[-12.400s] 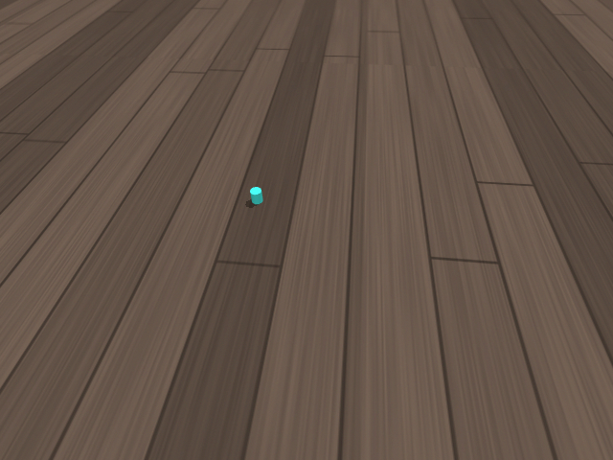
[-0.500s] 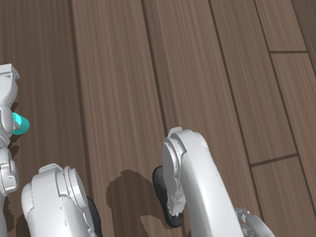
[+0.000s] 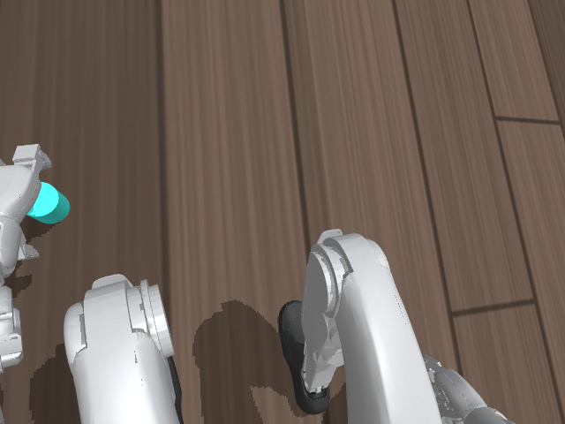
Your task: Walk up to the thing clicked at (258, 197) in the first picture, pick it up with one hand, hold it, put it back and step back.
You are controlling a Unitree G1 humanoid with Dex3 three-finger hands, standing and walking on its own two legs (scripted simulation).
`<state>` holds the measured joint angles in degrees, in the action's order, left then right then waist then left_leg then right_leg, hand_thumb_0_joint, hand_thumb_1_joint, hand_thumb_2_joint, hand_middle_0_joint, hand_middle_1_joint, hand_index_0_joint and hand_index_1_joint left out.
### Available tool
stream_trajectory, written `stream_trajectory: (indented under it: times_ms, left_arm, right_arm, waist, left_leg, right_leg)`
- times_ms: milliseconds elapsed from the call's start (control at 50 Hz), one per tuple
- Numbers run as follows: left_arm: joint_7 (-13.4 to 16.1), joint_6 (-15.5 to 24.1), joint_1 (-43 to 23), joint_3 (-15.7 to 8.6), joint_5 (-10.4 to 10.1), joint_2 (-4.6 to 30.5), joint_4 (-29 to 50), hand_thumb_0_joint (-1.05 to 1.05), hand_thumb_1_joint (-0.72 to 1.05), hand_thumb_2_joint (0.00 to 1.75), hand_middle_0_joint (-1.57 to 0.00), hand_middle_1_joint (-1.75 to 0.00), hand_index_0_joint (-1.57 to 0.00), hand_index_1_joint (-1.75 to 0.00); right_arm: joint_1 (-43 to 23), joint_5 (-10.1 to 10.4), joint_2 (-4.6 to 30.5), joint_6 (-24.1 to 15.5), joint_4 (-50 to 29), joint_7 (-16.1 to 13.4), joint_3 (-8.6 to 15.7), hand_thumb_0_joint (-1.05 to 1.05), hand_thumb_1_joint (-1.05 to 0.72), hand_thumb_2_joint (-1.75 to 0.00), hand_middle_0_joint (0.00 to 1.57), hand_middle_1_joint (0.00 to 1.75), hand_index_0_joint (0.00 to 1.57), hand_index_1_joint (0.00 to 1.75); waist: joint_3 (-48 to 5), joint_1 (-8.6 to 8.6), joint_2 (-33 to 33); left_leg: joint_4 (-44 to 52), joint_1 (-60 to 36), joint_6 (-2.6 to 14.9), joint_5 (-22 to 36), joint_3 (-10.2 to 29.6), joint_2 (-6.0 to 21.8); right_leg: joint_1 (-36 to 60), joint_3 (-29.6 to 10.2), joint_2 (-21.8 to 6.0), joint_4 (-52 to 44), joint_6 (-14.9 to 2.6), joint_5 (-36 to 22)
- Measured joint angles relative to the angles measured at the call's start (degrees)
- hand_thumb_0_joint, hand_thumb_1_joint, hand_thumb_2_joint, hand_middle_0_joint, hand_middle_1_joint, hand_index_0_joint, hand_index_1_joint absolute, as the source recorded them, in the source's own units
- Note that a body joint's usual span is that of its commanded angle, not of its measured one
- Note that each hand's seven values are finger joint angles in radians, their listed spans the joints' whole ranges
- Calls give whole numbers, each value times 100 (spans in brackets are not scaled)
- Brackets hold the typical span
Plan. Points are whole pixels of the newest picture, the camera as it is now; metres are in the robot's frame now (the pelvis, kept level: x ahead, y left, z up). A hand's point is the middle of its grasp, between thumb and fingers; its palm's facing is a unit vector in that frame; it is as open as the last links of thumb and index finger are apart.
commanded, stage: rest palm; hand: left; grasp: from above
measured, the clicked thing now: (44, 203) +0.45 +0.30 -0.28
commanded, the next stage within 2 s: close in 1.14 s
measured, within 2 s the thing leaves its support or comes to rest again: neither
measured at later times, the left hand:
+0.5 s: hand (37, 208) +0.44 +0.30 -0.25, palm faces -0.50 -0.15 -0.85, open 13.9 cm
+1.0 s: hand (46, 207) +0.44 +0.29 -0.26, palm faces -0.44 -0.13 -0.89, open 14.0 cm
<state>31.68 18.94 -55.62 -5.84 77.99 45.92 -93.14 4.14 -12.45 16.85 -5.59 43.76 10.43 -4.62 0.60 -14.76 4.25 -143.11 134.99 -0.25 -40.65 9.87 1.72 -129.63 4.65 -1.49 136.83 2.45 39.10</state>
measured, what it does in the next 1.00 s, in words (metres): stands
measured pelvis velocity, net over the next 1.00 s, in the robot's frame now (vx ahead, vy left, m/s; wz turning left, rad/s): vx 0.00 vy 0.01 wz -0.07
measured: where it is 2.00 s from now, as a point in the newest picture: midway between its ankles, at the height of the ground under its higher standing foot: (240, 400)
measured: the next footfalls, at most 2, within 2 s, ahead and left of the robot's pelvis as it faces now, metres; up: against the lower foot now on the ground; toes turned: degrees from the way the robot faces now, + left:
none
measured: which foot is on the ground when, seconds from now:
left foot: down 0.00-1.00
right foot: down 0.00-1.00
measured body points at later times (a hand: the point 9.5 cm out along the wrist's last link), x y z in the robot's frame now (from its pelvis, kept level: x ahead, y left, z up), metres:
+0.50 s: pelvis +0.00 +0.00 -0.01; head +0.28 +0.08 +0.33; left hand +0.46 +0.30 -0.20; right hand +0.01 -0.26 -0.10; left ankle +0.07 +0.13 -0.28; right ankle +0.10 -0.13 -0.27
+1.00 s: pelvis +0.00 +0.01 -0.02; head +0.27 +0.11 +0.32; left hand +0.46 +0.29 -0.21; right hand +0.06 -0.27 -0.08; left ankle +0.07 +0.13 -0.28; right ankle +0.10 -0.13 -0.27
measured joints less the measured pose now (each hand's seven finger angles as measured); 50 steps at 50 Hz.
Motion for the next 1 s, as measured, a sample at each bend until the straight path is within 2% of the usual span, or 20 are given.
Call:
stream_trajectory:
  times_ms: [40, 100, 200, 300, 420, 520, 660, 740, 840, 920, 1000]
  left_arm:
    - [202, -81, -102, -43, 133, 69, -253, 0, -46, 93, -7, -106, -11, -102]
    - [441, -261, -200, -133, 224, 150, -485, 0, -45, 93, -6, -106, -10, -101]
    - [609, -536, -266, -369, 147, 267, -540, 0, -45, 92, -6, -105, -10, -101]
    - [465, -719, -251, -613, -116, 442, -533, 0, -45, 91, -6, -106, -10, -101]
    - [136, -607, -65, -695, -380, 578, -401, 0, -45, 90, -5, -107, -10, -102]
    - [51, -305, 14, -624, -407, 673, -365, 0, -46, 91, -6, -106, -10, -102]
    - [398, -52, 25, -440, -112, 725, -512, 0, -46, 92, -6, -105, -10, -101]
    - [692, -149, -3, -292, 24, 668, -616, 0, -46, 94, -7, -104, -10, -101]
    - [926, -423, -121, -233, 54, 604, -801, 0, -47, 95, -7, -103, -9, -101]
    - [934, -631, -230, -336, -18, 655, -923, 0, -47, 95, -7, -103, -9, -101]
    - [783, -754, -288, -400, -165, 732, -957, 0, -48, 95, -7, -104, -9, -102]
  right_arm:
    - [-84, -92, 25, -81, -24, 51, -64, -1, -90, -90, 20, 30, 20, 30]
    - [-155, -210, 55, -215, -37, 142, -147, -1, -90, -90, 20, 30, 20, 30]
    - [-97, -297, 94, -367, -53, 306, -270, -1, -90, -90, 20, 30, 20, 30]
    - [83, -332, 97, -416, -81, 409, -371, -1, -90, -90, 20, 30, 20, 30]
    - [294, -343, 36, -393, -13, 452, -484, 0, -91, -90, 20, 30, 20, 30]
    - [371, -366, 33, -377, 16, 480, -599, 0, -91, -90, 20, 30, 20, 30]
    - [280, -467, 121, -420, -17, 497, -690, 0, -90, -90, 20, 30, 20, 30]
    - [130, -535, 185, -533, -28, 518, -704, 0, -90, -90, 20, 30, 20, 30]
    - [-60, -572, 250, -724, -69, 592, -712, 0, -90, -90, 20, 30, 20, 30]
    - [-163, -551, 276, -874, -100, 667, -722, 0, -90, -90, 20, 30, 20, 30]
    - [-168, -526, 277, -978, -107, 718, -718, -1, -91, -91, 20, 30, 20, 30]
  waist:
    - [34, -118, 50]
    - [114, -271, 98]
    - [277, -430, 93]
    - [470, -508, 14]
    - [638, -490, -40]
    - [714, -456, 19]
    - [657, -469, 171]
    - [596, -495, 222]
    - [571, -540, 260]
    - [608, -594, 290]
    - [675, -616, 290]
  left_leg:
    - [-68, 20, -3, -10, 32, -4]
    - [-171, 59, -9, -26, 83, -3]
    - [-301, 134, -20, -61, 157, 13]
    - [-375, 170, -19, -115, 211, 43]
    - [-386, 131, -37, -177, 253, 62]
    - [-406, 71, -58, -203, 309, 57]
    - [-473, 3, -62, -231, 392, 62]
    - [-499, 6, -37, -225, 417, 68]
    - [-514, 38, 10, -193, 423, 70]
    - [-533, 60, 33, -173, 422, 62]
    - [-554, 79, 34, -179, 421, 44]
  right_leg:
    - [-9, 19, 10, 48, 10, -1]
    - [-39, 49, 31, 119, 25, -8]
    - [-120, 92, 72, 201, 37, -24]
    - [-170, 127, 114, 233, 48, -26]
    - [-149, 161, 136, 222, 42, -3]
    - [-80, 207, 143, 214, 34, 6]
    - [18, 270, 173, 213, 45, -8]
    - [44, 290, 192, 197, 65, -29]
    - [55, 297, 206, 171, 96, -63]
    - [57, 296, 208, 175, 111, -75]
    - [52, 293, 197, 197, 121, -52]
